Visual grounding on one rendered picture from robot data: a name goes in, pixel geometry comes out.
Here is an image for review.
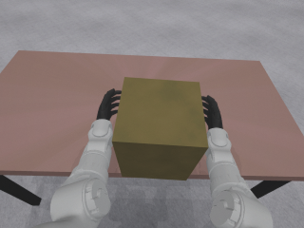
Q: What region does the robot left hand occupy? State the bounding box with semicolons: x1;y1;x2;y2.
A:
96;88;122;121

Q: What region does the right robot forearm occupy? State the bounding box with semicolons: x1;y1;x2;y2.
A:
204;127;261;203

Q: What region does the left robot forearm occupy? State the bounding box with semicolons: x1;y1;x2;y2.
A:
50;119;113;215

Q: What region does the robot right upper arm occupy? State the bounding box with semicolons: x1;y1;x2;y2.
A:
209;189;274;228

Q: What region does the robot left upper arm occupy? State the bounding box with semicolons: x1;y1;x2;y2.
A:
32;177;111;228

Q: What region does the table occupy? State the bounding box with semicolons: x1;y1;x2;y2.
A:
0;50;304;206

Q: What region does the carton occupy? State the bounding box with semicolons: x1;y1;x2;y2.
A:
112;77;209;181

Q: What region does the robot right hand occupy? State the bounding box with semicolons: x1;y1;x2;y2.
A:
201;95;223;129

